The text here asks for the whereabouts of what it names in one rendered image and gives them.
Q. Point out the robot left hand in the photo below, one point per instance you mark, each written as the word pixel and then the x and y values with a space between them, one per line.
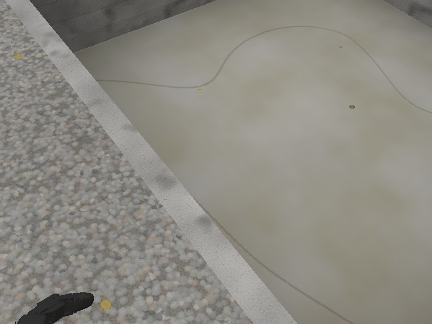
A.
pixel 54 307

